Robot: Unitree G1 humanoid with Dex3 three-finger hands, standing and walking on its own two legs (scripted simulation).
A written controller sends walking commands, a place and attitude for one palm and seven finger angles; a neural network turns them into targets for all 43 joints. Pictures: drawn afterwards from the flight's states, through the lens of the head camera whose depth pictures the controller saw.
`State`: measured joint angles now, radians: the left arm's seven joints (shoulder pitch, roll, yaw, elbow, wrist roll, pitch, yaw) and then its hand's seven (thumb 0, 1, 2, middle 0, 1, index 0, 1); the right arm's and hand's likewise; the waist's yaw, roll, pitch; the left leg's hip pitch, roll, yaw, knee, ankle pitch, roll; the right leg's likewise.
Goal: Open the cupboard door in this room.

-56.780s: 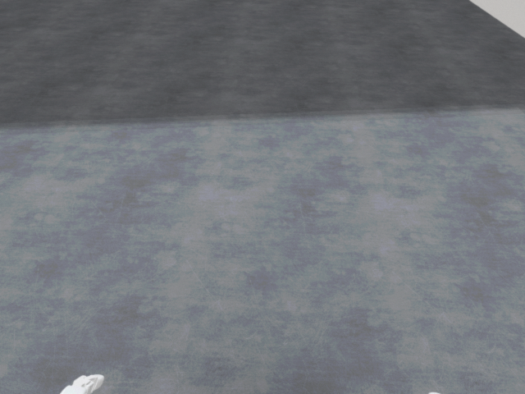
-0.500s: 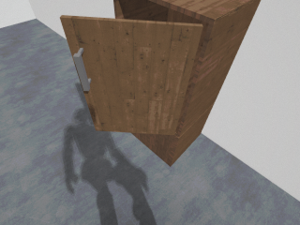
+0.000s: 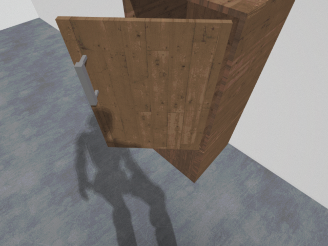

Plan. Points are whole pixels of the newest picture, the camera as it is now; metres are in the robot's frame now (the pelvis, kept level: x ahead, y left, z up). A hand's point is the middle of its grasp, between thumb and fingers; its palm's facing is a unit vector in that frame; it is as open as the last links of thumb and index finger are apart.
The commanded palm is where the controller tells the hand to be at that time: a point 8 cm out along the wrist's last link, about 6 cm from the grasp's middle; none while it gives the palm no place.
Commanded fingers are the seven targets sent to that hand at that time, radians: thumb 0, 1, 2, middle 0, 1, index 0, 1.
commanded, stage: shuffle to correct the standing spot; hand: left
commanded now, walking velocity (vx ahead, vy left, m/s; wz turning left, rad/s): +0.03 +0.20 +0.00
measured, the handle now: (89, 81) +0.53 +0.27 +0.08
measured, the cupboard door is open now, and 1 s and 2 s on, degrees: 41 41 41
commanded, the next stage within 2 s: come to a stop and stand still in 0.06 s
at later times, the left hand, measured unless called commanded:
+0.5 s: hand out of the picture +0.04 +0.27 -0.17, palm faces +0.07 -0.97 -0.23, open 7.4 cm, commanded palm none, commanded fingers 0.00 0.90 0.90 -0.20 -0.30 -0.20 -0.30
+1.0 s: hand out of the picture +0.08 +0.27 -0.14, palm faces +0.02 -0.96 -0.28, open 7.4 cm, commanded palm none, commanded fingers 0.00 0.90 0.90 -0.20 -0.30 -0.20 -0.30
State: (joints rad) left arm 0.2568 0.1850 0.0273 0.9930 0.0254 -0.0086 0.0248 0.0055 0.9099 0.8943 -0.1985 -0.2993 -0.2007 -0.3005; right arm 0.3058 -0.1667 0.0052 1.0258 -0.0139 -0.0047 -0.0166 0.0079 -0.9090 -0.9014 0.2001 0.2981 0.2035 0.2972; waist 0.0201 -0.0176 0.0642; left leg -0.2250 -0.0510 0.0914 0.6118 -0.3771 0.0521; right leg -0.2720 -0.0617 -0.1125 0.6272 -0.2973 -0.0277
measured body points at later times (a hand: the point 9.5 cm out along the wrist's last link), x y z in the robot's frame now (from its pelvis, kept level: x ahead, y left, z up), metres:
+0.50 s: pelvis +0.02 +0.07 +0.01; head +0.05 +0.09 +0.46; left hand +0.04 +0.33 -0.15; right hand +0.11 -0.15 -0.13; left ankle +0.06 +0.20 -0.72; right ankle -0.01 -0.04 -0.68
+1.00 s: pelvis +0.00 +0.05 +0.01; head -0.01 +0.06 +0.46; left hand +0.08 +0.32 -0.12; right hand +0.07 -0.23 -0.12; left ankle +0.02 +0.17 -0.72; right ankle +0.01 -0.04 -0.72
